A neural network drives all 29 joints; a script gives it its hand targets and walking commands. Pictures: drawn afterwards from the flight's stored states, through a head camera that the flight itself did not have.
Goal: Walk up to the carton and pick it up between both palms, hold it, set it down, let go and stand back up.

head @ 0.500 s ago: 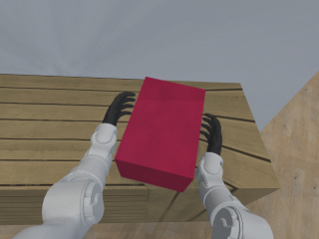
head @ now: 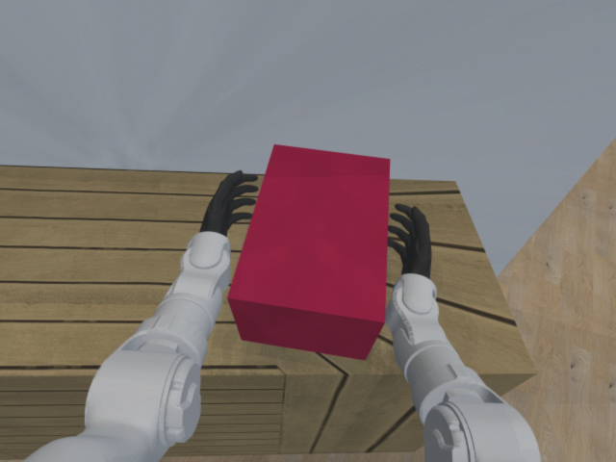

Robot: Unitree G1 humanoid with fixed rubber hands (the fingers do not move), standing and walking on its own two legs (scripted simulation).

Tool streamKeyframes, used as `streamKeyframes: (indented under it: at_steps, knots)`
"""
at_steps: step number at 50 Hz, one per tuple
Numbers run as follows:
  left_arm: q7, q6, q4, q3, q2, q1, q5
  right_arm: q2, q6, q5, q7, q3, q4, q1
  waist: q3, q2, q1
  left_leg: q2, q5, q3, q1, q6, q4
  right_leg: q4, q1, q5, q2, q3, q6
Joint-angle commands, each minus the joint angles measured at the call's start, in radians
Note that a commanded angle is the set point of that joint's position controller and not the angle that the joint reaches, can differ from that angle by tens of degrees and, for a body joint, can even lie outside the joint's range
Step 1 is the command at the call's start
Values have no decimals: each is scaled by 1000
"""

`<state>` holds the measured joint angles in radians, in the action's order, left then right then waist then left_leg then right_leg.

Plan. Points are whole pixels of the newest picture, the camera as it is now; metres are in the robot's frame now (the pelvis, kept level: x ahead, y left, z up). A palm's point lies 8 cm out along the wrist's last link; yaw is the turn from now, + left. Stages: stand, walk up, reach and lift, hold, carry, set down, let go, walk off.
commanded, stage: reach and lift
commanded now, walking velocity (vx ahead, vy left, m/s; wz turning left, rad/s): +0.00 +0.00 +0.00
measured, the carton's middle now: (317, 247) +0.42 -0.03 +0.02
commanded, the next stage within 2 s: hold in 1.68 s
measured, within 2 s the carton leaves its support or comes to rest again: neither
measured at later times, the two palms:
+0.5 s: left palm (230, 198) +0.39 +0.09 +0.15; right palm (450, 234) +0.36 -0.18 +0.12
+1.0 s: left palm (214, 197) +0.37 +0.10 +0.18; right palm (449, 221) +0.36 -0.17 +0.15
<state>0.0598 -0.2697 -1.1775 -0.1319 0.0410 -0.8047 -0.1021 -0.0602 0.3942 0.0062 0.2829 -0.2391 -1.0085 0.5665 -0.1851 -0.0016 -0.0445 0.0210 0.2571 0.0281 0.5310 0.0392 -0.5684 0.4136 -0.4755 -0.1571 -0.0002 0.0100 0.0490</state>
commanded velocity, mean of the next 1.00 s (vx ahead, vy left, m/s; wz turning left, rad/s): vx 0.00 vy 0.00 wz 0.00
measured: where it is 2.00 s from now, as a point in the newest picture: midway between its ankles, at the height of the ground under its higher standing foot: outside the picture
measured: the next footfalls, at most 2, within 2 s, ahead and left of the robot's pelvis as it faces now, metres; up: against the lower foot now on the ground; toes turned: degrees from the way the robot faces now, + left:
none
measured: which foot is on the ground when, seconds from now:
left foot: down 0.00-1.00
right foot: down 0.00-1.00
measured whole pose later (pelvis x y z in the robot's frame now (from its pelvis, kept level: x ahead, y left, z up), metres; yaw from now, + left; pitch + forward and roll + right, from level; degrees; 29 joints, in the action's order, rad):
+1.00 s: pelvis -0.02 -0.04 +0.01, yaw +1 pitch +1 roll +0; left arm 0.08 0.47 -0.54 -0.19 -0.02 -0.71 -0.18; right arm 0.03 -0.28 -0.14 0.27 -0.07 -0.60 0.61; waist -0.12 0.00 0.00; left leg 0.02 0.18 0.03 0.25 0.00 -0.42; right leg 0.40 -0.26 -0.16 0.00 0.01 0.01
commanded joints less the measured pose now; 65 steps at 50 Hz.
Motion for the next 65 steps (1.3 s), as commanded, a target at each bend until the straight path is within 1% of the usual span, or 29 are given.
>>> streamKeyframes:
  at_steps: [1,5,7,8,13,14,15,19,21,25,26,30,33,35,36,37,39,42,44,46,52,54,55,56,57,58,60,61,65]
  knots:
    - [-107,-30,336,396,-822,-575,-6,-747,-73,-10,-156,555,346,770,-615,102,-11,-4,-552,-63,-505,-92,39,-79,222,254,85,-44,-66]
    - [-107,79,431,427,-848,-599,20,-734,-196,-76,-153,599,400,794,-505,99,-14,-10,-444,-68,-498,-85,88,-100,248,170,76,-34,-64]
    - [-101,140,519,466,-872,-596,50,-732,-243,-118,-148,634,496,822,-561,87,-16,-12,-488,-77,-538,-91,83,-89,284,223,79,-34,-57]
    - [-94,171,561,465,-875,-585,57,-731,-275,-150,-146,651,520,829,-552,100,1,-16,-499,-80,-547,-87,86,-95,291,226,80,-28,-56]
    - [-94,327,679,443,-872,-586,56,-685,-380,-187,-137,643,587,874,-471,59,18,-31,-436,-75,-533,-81,116,-110,325,196,78,-21,-50]
    - [-95,346,684,434,-864,-619,52,-680,-388,-190,-139,637,612,909,-470,50,15,-29,-422,-81,-536,-78,118,-111,321,190,78,-21,-50]
    - [-90,371,693,440,-882,-583,58,-687,-394,-209,-142,664,689,948,-509,38,31,-33,-432,-83,-543,-73,120,-106,334,204,78,-21,-44]
    - [-94,455,684,367,-847,-510,13,-665,-463,-223,-147,667,695,933,-430,-1,67,-43,-392,-75,-520,-54,140,-121,373,199,71,-8,-40]
    - [-109,492,662,331,-828,-484,-10,-665,-482,-218,-145,669,724,954,-379,-53,77,-47,-334,-65,-491,-36,163,-123,401,192,63,0,-28]
    - [-118,541,731,318,-807,-483,-5,-667,-512,-231,-146,693,794,984,-404,-68,95,-52,-347,-56,-491,-26,167,-115,461,264,54,6,-19]
    - [-120,548,799,330,-809,-522,12,-673,-514,-242,-143,708,835,998,-445,-62,90,-56,-368,-56,-494,-29,161,-109,483,305,51,4,-15]
    - [-128,609,793,331,-798,-527,5,-658,-550,-242,-142,691,828,1035,-402,-70,85,-50,-298,-56,-497,-17,184,-124,464,225,47,1,-9]
    - [-129,646,789,357,-827,-515,14,-639,-562,-240,-147,670,838,1066,-377,-64,61,-40,-292,-60,-518,-24,192,-131,439,172,54,-9,-11]
    - [-123,660,811,350,-830,-523,14,-650,-575,-250,-153,669,848,1090,-386,-63,76,-37,-294,-58,-517,-24,192,-127,434,166,56,-11,-13]
    - [-118,665,854,369,-836,-525,21,-654,-576,-259,-156,677,846,1060,-391,-53,65,-37,-327,-59,-529,-31,190,-122,441,196,60,-19,-13]
    - [-121,672,833,358,-827,-548,13,-646,-582,-254,-158,666,819,1076,-377,-39,62,-35,-298,-57,-523,-29,195,-126,438,167,58,-15,-11]
    - [-118,683,821,349,-835,-535,11,-651,-586,-247,-161,642,822,1087,-368,-63,57,-34,-263,-60,-526,-24,197,-131,420,124,64,-24,-11]
    - [-116,689,801,328,-834,-555,4,-656,-586,-241,-168,627,816,1135,-352,-49,83,-30,-227,-50,-499,-20,203,-134,404,82,62,-26,-11]
    - [-109,698,789,339,-835,-566,5,-653,-592,-237,-174,618,803,1139,-343,-49,74,-27,-213,-52,-509,-22,205,-141,389,64,62,-27,-12]
    - [-106,699,838,338,-835,-564,0,-653,-594,-245,-174,619,787,1114,-345,-39,76,-29,-251,-49,-528,-27,201,-135,395,94,67,-30,-9]
    - [-102,727,824,324,-820,-530,-15,-643,-602,-254,-171,618,791,1118,-336,-51,72,-35,-272,-46,-548,-26,194,-137,401,112,68,-37,-5]
    - [-95,724,894,362,-835,-553,8,-647,-599,-263,-173,632,815,1113,-401,-35,61,-27,-316,-50,-570,-33,188,-131,415,153,73,-39,-6]
    - [-93,729,893,376,-837,-556,16,-639,-599,-272,-172,640,839,1128,-410,-23,58,-30,-337,-51,-574,-38,178,-126,417,169,77,-42,-9]
    - [-93,724,878,372,-831,-554,20,-648,-600,-275,-166,643,856,1136,-410,-52,56,-34,-321,-54,-566,-35,174,-128,420,167,75,-37,-5]
    - [-87,731,881,372,-834,-542,18,-647,-603,-278,-168,642,846,1131,-402,-32,60,-34,-326,-53,-566,-36,178,-129,409,167,75,-39,-5]
    - [-90,730,868,356,-826,-537,12,-656,-606,-273,-165,646,852,1137,-389,-58,65,-35,-317,-52,-566,-31,177,-132,415,163,72,-34,-1]
    - [-93,740,863,350,-821,-517,-1,-646,-604,-275,-165,641,863,1148,-390,-44,74,-36,-315,-46,-559,-28,181,-129,413,159,69,-32,1]
    - [-93,746,855,345,-817,-525,-7,-637,-612,-270,-166,632,810,1114,-357,-42,68,-34,-303,-49,-563,-32,188,-131,404,134,74,-42,-2]
    - [-88,750,912,379,-826,-528,15,-649,-609,-294,-162,668,880,1129,-412,-38,66,-37,-346,-53,-582,-34,174,-124,429,194,75,-37,1]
